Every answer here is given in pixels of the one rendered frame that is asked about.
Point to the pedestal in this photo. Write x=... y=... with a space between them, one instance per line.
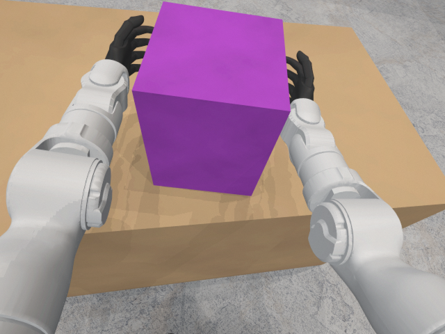
x=160 y=235

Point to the carton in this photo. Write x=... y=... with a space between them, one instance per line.
x=212 y=97

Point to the left robot forearm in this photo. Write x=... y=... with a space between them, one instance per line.
x=90 y=124

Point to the robot right upper arm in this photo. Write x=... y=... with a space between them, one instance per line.
x=361 y=238

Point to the right robot forearm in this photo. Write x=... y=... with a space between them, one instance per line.
x=318 y=162

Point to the robot left upper arm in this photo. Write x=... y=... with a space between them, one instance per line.
x=55 y=197

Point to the left robot hand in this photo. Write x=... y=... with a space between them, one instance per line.
x=122 y=48

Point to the right robot hand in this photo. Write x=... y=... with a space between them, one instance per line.
x=303 y=81

